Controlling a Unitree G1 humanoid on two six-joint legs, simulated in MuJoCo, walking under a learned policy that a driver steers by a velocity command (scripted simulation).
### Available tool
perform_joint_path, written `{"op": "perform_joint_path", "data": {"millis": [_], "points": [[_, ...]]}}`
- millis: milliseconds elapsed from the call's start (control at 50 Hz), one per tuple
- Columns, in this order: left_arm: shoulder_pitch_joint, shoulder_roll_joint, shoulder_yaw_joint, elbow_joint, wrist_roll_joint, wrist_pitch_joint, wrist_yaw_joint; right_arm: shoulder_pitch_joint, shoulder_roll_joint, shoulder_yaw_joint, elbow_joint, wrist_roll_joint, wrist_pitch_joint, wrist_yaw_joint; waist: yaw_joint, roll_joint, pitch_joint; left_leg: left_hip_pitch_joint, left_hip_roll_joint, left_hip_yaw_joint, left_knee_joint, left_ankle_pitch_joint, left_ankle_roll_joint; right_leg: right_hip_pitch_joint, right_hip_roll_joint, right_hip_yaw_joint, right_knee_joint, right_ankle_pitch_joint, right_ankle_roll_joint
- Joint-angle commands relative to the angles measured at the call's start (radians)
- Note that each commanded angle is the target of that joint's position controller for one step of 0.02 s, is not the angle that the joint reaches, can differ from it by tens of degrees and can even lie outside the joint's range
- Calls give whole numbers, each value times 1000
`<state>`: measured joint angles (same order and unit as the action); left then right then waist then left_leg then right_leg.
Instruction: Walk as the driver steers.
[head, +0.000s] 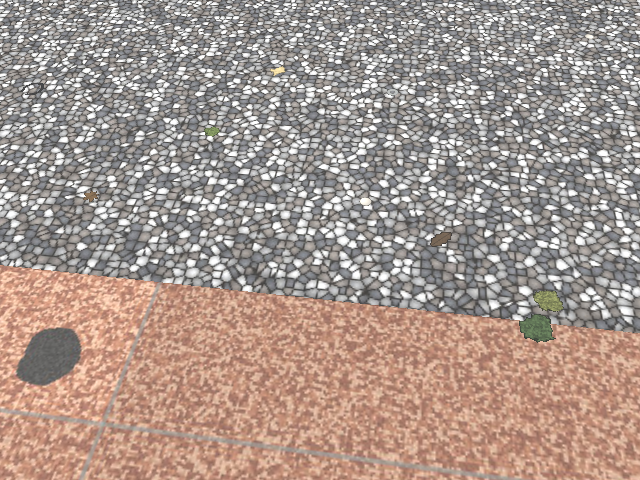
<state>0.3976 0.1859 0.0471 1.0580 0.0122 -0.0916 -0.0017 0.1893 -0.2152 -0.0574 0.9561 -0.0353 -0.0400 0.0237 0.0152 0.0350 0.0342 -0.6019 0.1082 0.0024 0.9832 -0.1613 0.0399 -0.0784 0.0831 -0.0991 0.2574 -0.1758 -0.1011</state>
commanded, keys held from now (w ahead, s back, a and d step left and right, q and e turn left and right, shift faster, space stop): w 1.00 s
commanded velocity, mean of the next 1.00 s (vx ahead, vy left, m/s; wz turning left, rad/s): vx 0.50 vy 0.00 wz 0.00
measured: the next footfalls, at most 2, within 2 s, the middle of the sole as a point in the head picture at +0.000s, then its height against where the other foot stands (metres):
left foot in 0.28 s outside the picture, level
right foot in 0.84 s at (374, 426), level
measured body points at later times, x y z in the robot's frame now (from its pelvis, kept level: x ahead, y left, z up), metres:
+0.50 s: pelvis +0.27 +0.06 +0.00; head +0.29 +0.07 +0.45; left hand +0.33 +0.31 -0.15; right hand +0.28 -0.19 -0.14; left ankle +0.28 +0.12 -0.75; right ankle +0.28 -0.09 -0.67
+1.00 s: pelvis +0.54 +0.01 -0.01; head +0.56 -0.01 +0.44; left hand +0.60 +0.26 -0.14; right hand +0.55 -0.24 -0.16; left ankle +0.46 +0.13 -0.65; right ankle +0.58 -0.05 -0.75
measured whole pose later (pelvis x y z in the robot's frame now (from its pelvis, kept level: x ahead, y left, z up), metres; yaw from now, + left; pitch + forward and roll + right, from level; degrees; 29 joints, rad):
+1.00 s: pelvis +0.54 +0.01 -0.01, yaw +0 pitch -1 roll +0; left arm 0.23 0.21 0.06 0.97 0.02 -0.07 0.00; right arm 0.32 -0.21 -0.06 0.99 -0.02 -0.06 0.00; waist -0.01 0.02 0.05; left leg -0.39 0.02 0.00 1.16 -0.33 0.08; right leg -0.25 0.05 -0.11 0.43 -0.17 -0.10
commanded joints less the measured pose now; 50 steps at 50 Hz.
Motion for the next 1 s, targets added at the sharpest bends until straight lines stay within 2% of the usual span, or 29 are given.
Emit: {"op": "perform_joint_path", "data": {"millis": [20,80,180,220,240,260,280,300,320,340,360,380,420,460,500,600,660,740,780,800,820,840,860,880,900,920,940,980,1000], "points": [[30,103,10,-39,-2,-16,2,-59,-29,1,-63,6,1,5,-10,-84,65,-60,7,28,-128,104,-22,-32,-260,178,-159,232,-104],[86,108,7,-23,-1,-17,5,-155,-17,11,-94,13,-2,6,20,-93,68,-38,-17,56,-264,162,-19,25,-258,151,-149,301,-95],[143,120,10,7,13,-10,19,-251,-36,11,-138,14,-14,3,39,-101,85,-45,-47,68,-383,96,22,184,-309,147,-85,430,-102],[116,132,13,8,17,-7,24,-210,-46,5,-134,15,-23,-1,7,-108,67,48,-79,83,-428,22,55,203,-316,126,-8,601,-85],[100,141,16,8,17,-5,25,-137,-58,-4,-112,14,-29,-7,-25,-115,30,153,-111,97,-449,-12,73,197,-309,112,78,737,-71],[81,145,17,6,14,-1,22,6,-70,-15,-63,10,-37,-15,-88,-94,-39,323,-146,118,-514,17,95,169,-279,84,241,802,-54],[73,129,10,-7,6,-1,19,186,-117,-34,-7,-8,-47,-25,-150,-60,-143,585,-80,43,-522,31,132,17,-238,58,460,647,-34],[119,54,-9,-47,-26,-2,9,327,-222,-60,8,-31,-51,-34,-159,113,-289,876,210,-350,-567,-79,224,-290,-121,-7,825,182,12],[158,85,8,-38,-24,-1,6,296,-238,-65,10,0,-33,-22,-126,183,-343,915,320,-679,-706,-69,302,-476,-1,83,1044,-347,15],[74,122,20,-52,-4,6,8,175,-192,-54,-10,23,-26,-17,-81,61,-190,782,277,-536,-714,-139,272,-549,-80,147,1084,-272,3],[3,106,17,-71,2,1,3,96,-119,-34,-24,25,-31,-13,-63,6,-78,634,234,-414,-754,-121,245,-553,-117,145,1040,-192,3],[-18,83,16,-73,4,3,0,57,-76,-20,-23,22,-37,-14,-29,-11,-17,528,180,-320,-794,-83,200,-513,-152,142,966,-142,5],[10,56,15,-63,27,29,-11,76,-33,-4,4,23,-50,-23,13,23,6,431,116,-205,-825,25,159,-434,-177,134,889,-105,26],[-5,50,17,-72,29,46,-19,138,-54,-6,27,24,-63,-25,23,20,1,429,101,-158,-835,132,167,-443,-177,113,862,-76,42],[-86,56,18,-102,28,57,-22,173,-80,-10,36,24,-67,-26,17,16,29,438,93,-128,-863,140,173,-513,-194,98,803,-12,60],[-294,54,8,-176,16,57,-25,264,-72,0,53,25,-64,-29,-27,18,65,512,65,-67,-874,266,157,-590,-192,60,565,139,85],[-377,44,-2,-205,10,56,-24,323,-75,1,71,22,-65,-32,-54,28,69,580,69,-43,-855,347,152,-573,-166,32,450,180,76],[-455,60,-2,-247,10,47,-21,364,-84,-1,93,12,-57,-44,-69,33,88,705,114,-46,-805,435,165,-582,-142,24,359,119,38],[-425,71,4,-247,10,38,-18,337,-99,-5,92,6,-53,-49,-41,34,74,735,124,-28,-734,592,151,-505,-113,11,313,43,6],[-362,81,10,-230,10,32,-14,319,-108,-8,90,6,-52,-50,-10,43,42,730,121,-15,-659,736,137,-406,-82,-2,294,4,-14],[-239,98,22,-192,11,25,-6,304,-118,-10,91,8,-48,-50,41,40,-19,714,103,3,-520,825,122,-262,-49,-14,258,2,-34],[-57,127,39,-132,23,14,4,289,-112,-8,85,16,-45,-48,115,6,-112,610,60,38,-309,735,100,-25,-64,9,209,51,-65],[104,225,65,-106,48,6,14,311,-59,7,47,41,-46,-40,147,-119,-251,344,-20,86,27,351,64,265,-316,310,187,-28,-136],[103,279,76,-106,38,17,3,404,-12,9,46,55,-43,-32,93,-261,-336,64,-199,41,321,-395,41,409,-524,752,51,-28,-250],[10,234,68,-112,2,29,-3,309,-90,-13,36,32,-37,-35,70,-119,-222,-21,-130,-71,374,-315,59,302,-468,694,22,-133,-216],[-82,167,49,-128,-1,28,-5,232,-85,-14,9,28,-43,-30,42,-90,-84,-44,-90,-63,340,-226,61,150,-435,548,-8,-113,-184],[-133,117,34,-133,4,22,-7,198,-72,-14,3,26,-44,-27,13,-60,-25,-11,-57,-57,279,-165,60,40,-385,449,-46,-43,-148],[-134,70,17,-113,1,8,0,232,-38,-12,14,5,-18,-17,-41,-91,-4,86,-24,-49,192,-126,39,-81,-313,317,-83,57,-101],[-102,71,16,-99,1,0,1,233,-31,-13,12,3,-7,-11,-47,-94,-6,102,-25,-40,173,-117,29,-96,-303,293,-90,99,-101]]}}
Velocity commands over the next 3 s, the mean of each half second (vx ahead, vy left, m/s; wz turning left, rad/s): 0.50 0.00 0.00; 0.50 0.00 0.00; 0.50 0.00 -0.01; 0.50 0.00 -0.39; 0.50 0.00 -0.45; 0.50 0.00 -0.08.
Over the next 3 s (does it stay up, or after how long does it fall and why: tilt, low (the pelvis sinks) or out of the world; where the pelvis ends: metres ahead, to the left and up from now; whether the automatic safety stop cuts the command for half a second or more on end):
stays up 1.57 -0.18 -0.15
